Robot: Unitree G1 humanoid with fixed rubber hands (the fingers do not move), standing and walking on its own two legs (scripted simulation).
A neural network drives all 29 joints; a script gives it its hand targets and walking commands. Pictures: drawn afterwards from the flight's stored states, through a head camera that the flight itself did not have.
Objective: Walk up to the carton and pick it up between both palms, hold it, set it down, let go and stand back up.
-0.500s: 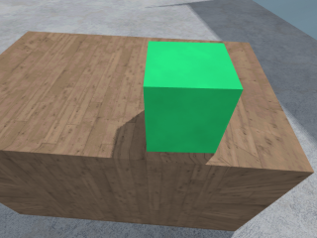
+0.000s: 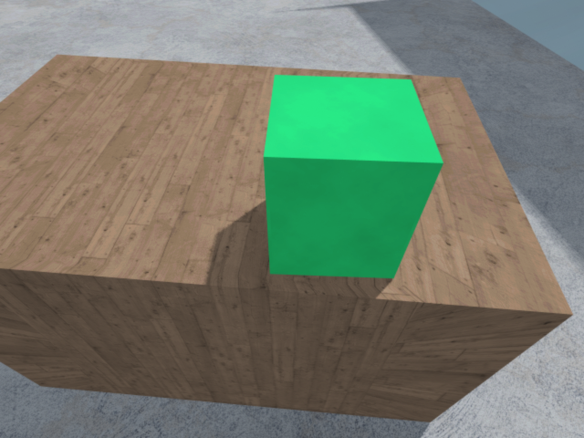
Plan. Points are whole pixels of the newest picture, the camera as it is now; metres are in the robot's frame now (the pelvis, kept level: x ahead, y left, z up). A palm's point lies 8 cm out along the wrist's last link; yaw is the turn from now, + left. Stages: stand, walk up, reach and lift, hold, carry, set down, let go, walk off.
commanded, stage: stand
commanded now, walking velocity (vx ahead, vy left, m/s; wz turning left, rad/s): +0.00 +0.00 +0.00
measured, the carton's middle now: (337, 181) +0.47 -0.05 +0.09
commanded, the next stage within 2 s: none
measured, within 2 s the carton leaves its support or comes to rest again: neither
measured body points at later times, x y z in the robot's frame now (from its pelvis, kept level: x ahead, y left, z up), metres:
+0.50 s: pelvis +0.00 +0.00 +0.00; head +0.01 +0.00 +0.45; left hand -0.03 +0.22 -0.16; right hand -0.03 -0.22 -0.16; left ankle +0.01 +0.12 -0.74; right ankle -0.01 -0.11 -0.74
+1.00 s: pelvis +0.01 -0.01 +0.00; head +0.01 -0.01 +0.45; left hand -0.03 +0.20 -0.16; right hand -0.01 -0.22 -0.16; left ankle +0.01 +0.12 -0.74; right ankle -0.01 -0.11 -0.74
